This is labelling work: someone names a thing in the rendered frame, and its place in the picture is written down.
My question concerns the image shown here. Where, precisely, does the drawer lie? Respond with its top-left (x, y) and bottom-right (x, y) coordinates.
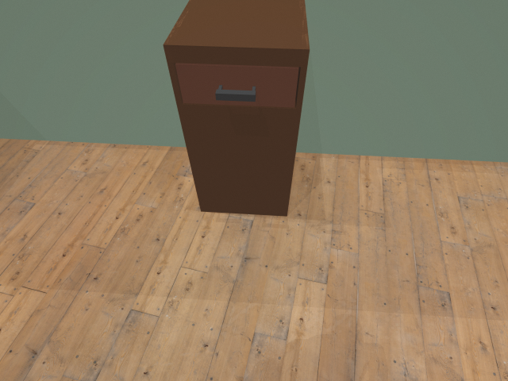
top-left (175, 63), bottom-right (299, 108)

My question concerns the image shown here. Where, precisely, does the handle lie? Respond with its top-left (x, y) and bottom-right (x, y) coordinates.
top-left (215, 85), bottom-right (256, 102)

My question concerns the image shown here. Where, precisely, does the cabinet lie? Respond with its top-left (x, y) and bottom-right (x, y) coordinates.
top-left (163, 0), bottom-right (310, 217)

